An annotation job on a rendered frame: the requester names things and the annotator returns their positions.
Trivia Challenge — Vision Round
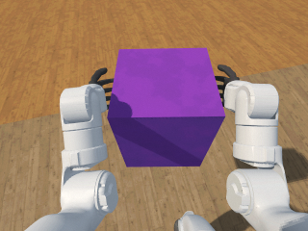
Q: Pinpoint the robot left hand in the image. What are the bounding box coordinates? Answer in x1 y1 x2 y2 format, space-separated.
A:
89 67 114 110

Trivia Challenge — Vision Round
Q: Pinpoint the robot left forearm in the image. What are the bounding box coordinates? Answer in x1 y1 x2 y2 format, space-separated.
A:
60 84 108 207

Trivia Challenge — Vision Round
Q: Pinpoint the robot right thigh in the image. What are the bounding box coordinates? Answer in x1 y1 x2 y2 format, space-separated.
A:
178 214 216 231

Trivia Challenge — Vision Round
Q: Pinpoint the carton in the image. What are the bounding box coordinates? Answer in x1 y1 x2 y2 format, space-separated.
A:
107 47 226 167

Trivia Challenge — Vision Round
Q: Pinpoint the right robot shin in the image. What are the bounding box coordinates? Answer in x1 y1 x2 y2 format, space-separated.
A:
183 211 194 217

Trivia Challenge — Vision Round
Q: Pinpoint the robot left upper arm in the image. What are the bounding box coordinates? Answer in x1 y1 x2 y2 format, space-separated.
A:
25 169 118 231

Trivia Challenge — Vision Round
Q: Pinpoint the robot right hand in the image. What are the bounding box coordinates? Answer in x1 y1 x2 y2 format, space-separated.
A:
215 64 240 107

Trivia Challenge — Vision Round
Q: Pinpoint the robot right upper arm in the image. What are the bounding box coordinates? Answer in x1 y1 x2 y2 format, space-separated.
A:
226 168 308 231

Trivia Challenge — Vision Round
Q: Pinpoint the robot right forearm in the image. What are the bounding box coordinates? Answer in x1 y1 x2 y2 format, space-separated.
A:
223 80 290 203

